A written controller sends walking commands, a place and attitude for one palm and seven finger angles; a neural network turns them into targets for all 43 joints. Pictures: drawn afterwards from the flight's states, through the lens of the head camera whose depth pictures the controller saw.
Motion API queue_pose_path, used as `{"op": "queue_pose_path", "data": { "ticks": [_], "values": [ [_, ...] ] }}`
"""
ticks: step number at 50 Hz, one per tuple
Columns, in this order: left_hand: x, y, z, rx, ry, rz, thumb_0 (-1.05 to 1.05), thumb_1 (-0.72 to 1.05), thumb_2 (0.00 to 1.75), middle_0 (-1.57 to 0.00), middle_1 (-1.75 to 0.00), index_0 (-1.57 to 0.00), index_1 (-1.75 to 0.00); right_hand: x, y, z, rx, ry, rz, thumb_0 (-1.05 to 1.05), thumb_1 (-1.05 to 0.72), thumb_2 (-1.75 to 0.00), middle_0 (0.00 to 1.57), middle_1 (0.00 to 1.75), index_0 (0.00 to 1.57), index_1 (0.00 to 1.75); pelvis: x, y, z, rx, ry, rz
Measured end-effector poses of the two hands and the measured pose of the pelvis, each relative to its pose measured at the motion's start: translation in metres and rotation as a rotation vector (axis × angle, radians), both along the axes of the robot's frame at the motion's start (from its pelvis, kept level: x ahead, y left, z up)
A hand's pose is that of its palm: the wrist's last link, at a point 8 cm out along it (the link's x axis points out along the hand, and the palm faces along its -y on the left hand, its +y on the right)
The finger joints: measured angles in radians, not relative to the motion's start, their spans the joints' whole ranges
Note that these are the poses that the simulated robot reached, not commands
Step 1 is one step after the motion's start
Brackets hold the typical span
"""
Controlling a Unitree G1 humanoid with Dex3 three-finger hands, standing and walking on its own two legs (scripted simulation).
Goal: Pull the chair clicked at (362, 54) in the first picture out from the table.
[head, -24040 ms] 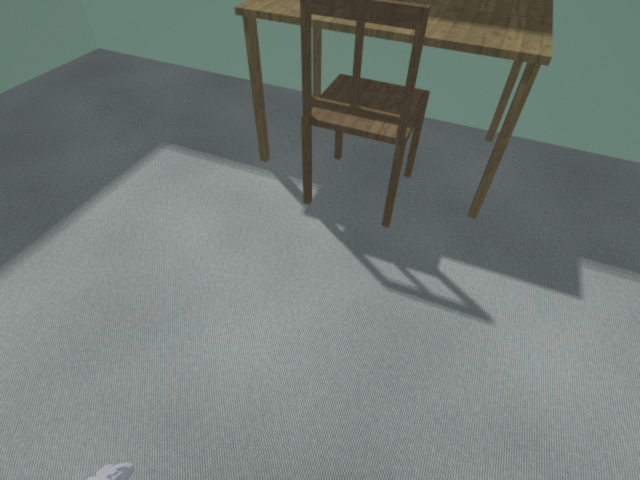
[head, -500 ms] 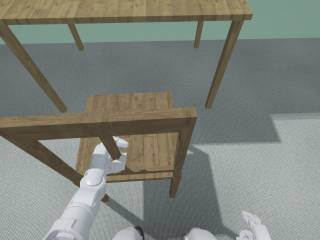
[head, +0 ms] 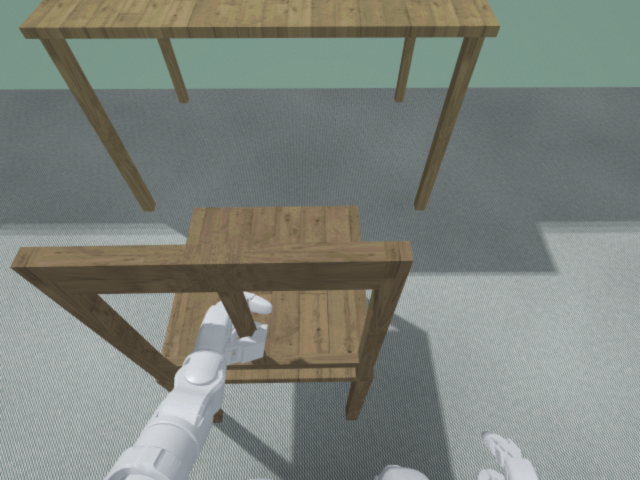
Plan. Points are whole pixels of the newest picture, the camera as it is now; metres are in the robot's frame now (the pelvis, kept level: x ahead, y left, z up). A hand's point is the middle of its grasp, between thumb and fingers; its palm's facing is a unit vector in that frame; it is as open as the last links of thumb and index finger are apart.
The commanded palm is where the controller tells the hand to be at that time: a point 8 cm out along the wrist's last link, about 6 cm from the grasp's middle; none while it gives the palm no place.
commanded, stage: stop walking, hand still on the chair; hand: left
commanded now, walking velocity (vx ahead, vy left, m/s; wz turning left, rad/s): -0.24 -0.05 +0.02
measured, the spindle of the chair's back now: (246, 329) +0.32 +0.13 -0.08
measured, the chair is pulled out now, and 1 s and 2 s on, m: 0.57 0.68 0.68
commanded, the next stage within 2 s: open the thumb and straighten the fingers in 1.20 s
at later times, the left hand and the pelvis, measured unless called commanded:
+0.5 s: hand (242, 412) +0.21 +0.12 -0.08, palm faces -0.12 -0.98 -0.17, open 5.6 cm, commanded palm +0.20 +0.17 -0.06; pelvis -0.06 +0.02 -0.01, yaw -3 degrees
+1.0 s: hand (238, 418) +0.20 +0.12 -0.07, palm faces +0.01 -0.98 -0.18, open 5.7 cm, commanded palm +0.18 +0.17 -0.06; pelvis -0.03 -0.02 +0.00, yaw -1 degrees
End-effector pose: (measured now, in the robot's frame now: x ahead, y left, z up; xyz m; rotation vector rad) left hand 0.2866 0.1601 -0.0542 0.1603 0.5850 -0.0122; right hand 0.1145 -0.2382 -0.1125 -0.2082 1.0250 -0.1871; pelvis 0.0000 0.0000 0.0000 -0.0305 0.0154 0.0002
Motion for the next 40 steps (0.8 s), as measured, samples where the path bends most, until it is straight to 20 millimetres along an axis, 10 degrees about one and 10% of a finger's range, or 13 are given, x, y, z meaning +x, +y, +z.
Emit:
{"op": "queue_pose_path", "data": {
  "ticks": [11,21,33,40],
  "values": [
    [-0.056,0.001,0.000,0.035,-0.014,0.020,0.07,0.64,0.79,-0.30,-1.22,-0.50,-1.44,-0.065,-0.006,-0.018,0.044,0.009,-0.044,0.00,-0.91,-0.90,0.21,0.30,0.21,0.30,-0.055,-0.013,-0.008,0.017,-0.041,-0.009],
    [-0.087,0.005,0.000,0.028,-0.017,-0.037,0.07,0.63,0.78,-0.29,-1.25,-0.50,-1.44,-0.106,-0.027,-0.003,-0.078,-0.033,-0.124,0.01,-0.91,-0.90,0.20,0.30,0.20,0.29,-0.063,0.008,-0.009,0.018,-0.095,-0.040],
    [-0.102,0.013,0.000,0.014,0.002,-0.027,0.08,0.65,0.78,-0.26,-1.26,-0.50,-1.44,-0.098,0.029,-0.006,0.061,-0.042,-0.048,0.01,-0.91,-0.90,0.20,0.30,0.20,0.29,-0.059,0.009,-0.001,0.017,-0.084,-0.028],
    [-0.105,0.012,0.001,0.030,-0.002,0.010,0.08,0.63,0.81,-0.30,-1.24,-0.50,-1.44,-0.068,0.016,-0.007,0.072,-0.082,-0.005,0.00,-0.91,-0.90,0.21,0.30,0.21,0.30,-0.048,-0.006,-0.001,0.032,-0.070,-0.032]
  ]
}}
